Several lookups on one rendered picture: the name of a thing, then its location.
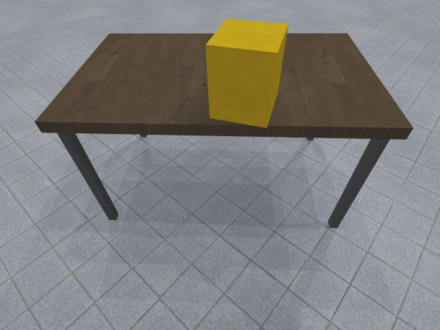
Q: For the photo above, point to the carton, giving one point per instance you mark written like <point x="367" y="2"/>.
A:
<point x="244" y="61"/>

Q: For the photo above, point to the table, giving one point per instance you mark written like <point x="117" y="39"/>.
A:
<point x="157" y="84"/>

